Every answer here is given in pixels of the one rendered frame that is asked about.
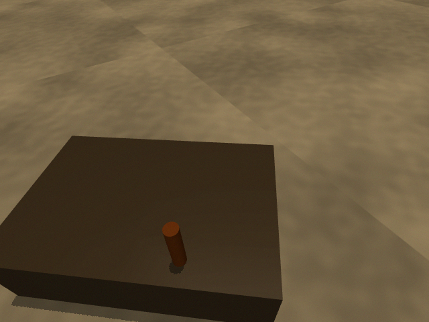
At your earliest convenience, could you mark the can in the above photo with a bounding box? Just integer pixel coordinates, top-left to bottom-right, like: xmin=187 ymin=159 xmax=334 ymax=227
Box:
xmin=162 ymin=221 xmax=187 ymax=267

